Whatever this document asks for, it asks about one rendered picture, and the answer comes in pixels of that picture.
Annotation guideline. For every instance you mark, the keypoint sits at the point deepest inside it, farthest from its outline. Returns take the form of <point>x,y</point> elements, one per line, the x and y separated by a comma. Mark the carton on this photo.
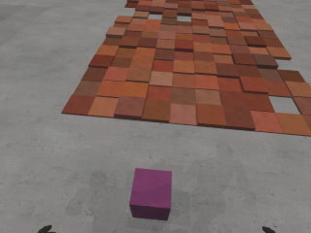
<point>150,196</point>

